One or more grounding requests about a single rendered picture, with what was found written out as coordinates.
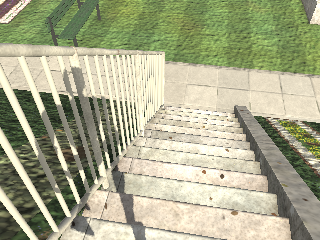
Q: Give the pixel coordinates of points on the stairs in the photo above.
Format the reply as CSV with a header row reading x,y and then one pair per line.
x,y
192,176

